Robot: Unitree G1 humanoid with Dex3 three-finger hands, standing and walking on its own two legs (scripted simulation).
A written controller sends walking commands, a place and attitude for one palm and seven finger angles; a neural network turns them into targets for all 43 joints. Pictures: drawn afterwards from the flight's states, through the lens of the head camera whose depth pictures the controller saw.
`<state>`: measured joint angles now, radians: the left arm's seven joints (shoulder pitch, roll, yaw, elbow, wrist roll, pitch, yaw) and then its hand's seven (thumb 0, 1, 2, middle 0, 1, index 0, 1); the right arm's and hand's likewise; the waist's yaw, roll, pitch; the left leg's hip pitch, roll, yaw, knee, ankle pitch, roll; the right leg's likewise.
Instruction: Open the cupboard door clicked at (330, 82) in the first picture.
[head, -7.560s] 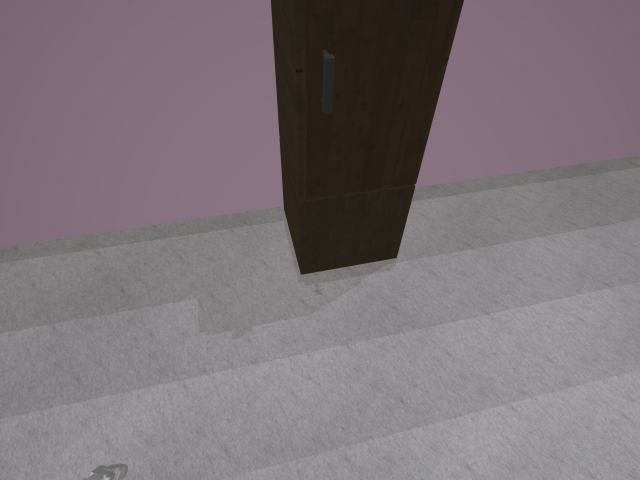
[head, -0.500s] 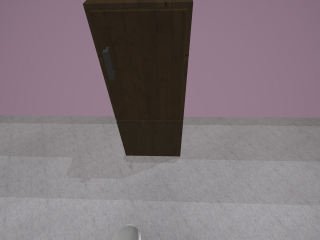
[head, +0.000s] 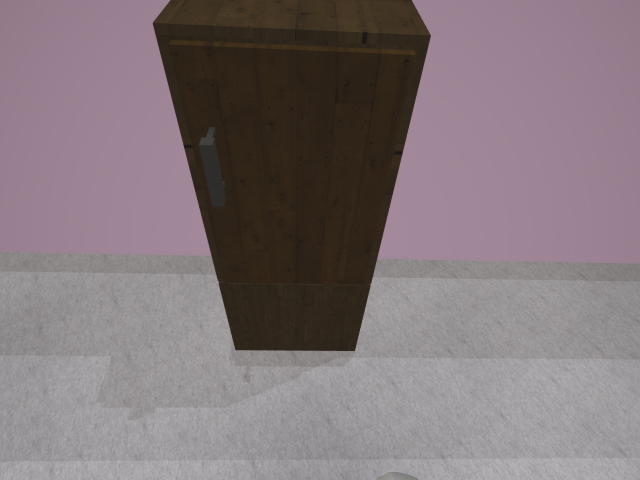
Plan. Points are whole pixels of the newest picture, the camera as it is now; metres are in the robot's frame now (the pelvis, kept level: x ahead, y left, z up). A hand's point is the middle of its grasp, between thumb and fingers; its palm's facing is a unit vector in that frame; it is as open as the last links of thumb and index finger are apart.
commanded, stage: come to a stop and stand still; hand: left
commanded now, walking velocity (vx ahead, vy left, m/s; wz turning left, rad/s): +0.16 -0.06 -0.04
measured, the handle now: (215, 167) +0.61 +0.24 +0.04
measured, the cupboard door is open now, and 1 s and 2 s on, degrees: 0 0 0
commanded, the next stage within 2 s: look again from close up in 1.50 s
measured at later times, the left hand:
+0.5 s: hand out of the picture +0.15 +0.16 -0.17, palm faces +0.06 -0.97 -0.25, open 7.2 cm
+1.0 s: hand out of the picture +0.03 +0.18 -0.18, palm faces +0.02 -0.98 -0.19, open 7.4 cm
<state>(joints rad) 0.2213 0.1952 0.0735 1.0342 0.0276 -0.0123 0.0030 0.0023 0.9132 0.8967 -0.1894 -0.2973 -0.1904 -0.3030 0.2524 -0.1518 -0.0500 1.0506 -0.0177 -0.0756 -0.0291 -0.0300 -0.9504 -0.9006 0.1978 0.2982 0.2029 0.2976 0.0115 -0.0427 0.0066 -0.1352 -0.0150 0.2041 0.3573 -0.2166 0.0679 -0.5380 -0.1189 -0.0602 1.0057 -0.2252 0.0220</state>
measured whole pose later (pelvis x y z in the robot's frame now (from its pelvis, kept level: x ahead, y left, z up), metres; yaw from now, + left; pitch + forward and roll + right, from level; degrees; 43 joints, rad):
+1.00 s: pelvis +0.05 +0.00 +0.00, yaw -1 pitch +1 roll +1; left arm 0.30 0.18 0.04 1.12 0.01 0.04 0.00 0.01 0.91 0.90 -0.19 -0.30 -0.19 -0.30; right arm 0.29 -0.13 -0.03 1.08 -0.02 -0.01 -0.05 0.00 -0.92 -0.90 0.20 0.30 0.20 0.30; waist -0.01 -0.04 0.03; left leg -0.16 0.01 0.06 0.38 -0.23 -0.01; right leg -0.24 -0.03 -0.03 0.57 -0.33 0.03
